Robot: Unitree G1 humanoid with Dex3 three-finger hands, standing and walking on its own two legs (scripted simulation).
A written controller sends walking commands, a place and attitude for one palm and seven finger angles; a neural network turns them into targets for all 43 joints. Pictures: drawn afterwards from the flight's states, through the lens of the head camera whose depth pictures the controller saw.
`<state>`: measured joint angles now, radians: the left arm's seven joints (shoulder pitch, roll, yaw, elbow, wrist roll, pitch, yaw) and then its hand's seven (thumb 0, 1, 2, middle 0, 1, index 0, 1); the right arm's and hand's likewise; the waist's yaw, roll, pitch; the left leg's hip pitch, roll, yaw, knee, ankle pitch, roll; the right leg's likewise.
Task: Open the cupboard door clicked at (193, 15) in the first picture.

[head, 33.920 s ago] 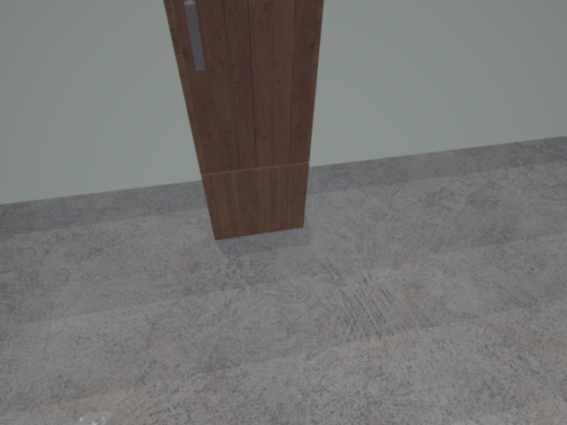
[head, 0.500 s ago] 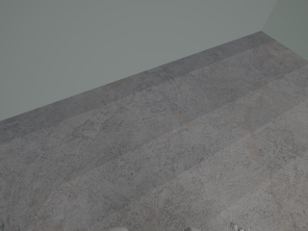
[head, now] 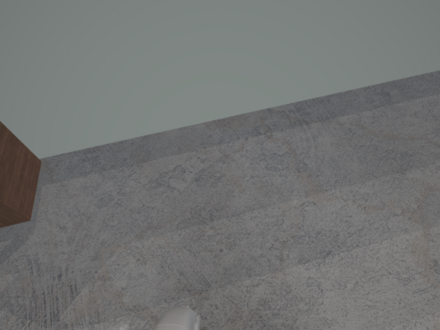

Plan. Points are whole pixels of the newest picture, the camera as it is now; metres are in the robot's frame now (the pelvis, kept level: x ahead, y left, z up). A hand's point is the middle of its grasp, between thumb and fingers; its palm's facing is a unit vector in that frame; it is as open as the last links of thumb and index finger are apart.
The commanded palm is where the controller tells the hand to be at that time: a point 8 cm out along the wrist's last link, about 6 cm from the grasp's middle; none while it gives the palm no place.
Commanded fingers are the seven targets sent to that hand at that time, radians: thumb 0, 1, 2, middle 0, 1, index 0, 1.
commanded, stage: turn to face it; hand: left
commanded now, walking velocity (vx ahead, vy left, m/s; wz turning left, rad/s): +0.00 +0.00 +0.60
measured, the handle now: out of the picture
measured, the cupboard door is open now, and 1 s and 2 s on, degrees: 43 43 43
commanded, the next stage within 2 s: take the last steps up to it in 1.54 s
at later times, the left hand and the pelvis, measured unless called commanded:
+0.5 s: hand out of the picture +0.06 +0.25 -0.16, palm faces +0.31 -0.91 -0.26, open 7.4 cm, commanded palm none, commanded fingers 0.00 0.90 0.90 -0.20 -0.30 -0.20 -0.30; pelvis +0.03 +0.02 -0.01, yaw +16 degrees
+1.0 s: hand out of the picture -0.01 +0.19 -0.17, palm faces +0.61 -0.75 -0.26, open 7.3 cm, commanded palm none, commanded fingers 0.00 0.90 0.90 -0.20 -0.30 -0.20 -0.30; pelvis +0.07 -0.01 -0.01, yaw +37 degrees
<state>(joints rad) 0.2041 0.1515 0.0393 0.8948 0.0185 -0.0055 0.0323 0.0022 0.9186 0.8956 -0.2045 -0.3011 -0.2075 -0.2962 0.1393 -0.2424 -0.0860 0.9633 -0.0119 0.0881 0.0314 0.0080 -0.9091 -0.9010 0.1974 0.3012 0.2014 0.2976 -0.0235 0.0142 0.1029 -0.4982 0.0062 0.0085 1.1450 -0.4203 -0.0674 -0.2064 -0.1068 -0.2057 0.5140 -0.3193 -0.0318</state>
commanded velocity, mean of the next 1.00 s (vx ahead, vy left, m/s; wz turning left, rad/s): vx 0.00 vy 0.00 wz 0.60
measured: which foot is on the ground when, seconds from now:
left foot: up 0.00-0.20, down 0.22-0.62, up 0.64-1.00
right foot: down 0.00-0.22, up 0.24-0.60, down 0.62-1.00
